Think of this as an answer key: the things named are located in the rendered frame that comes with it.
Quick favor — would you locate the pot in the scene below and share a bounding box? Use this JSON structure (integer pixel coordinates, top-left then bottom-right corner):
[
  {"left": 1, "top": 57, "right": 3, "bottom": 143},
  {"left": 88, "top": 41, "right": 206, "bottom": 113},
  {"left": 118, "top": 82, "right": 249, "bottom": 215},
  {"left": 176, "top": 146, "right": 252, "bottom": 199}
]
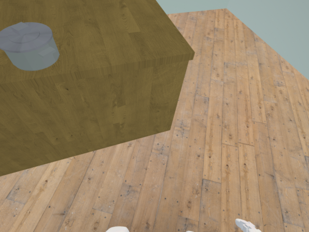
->
[{"left": 5, "top": 37, "right": 60, "bottom": 71}]

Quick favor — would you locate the lid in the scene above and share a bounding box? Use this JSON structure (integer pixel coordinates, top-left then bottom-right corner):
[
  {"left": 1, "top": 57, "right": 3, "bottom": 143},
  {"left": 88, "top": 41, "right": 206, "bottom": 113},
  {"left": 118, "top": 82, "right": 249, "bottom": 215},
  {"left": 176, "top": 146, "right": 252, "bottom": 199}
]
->
[{"left": 0, "top": 22, "right": 53, "bottom": 53}]

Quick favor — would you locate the table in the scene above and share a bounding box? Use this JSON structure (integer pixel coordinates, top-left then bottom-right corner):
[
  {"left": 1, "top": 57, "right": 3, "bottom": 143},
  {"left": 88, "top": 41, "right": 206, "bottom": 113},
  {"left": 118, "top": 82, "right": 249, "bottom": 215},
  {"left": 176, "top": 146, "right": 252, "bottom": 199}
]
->
[{"left": 0, "top": 0, "right": 195, "bottom": 176}]

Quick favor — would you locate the knob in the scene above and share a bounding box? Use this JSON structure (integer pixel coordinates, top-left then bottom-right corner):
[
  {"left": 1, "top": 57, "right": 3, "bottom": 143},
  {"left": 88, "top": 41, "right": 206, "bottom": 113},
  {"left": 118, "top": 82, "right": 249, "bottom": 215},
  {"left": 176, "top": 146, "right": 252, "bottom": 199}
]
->
[{"left": 11, "top": 22, "right": 31, "bottom": 36}]

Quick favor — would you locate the right robot hand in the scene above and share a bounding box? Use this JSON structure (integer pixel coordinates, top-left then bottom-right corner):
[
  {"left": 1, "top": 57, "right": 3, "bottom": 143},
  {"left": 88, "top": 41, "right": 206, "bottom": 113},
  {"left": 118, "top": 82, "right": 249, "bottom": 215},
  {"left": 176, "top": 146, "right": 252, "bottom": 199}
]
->
[{"left": 235, "top": 218, "right": 261, "bottom": 232}]

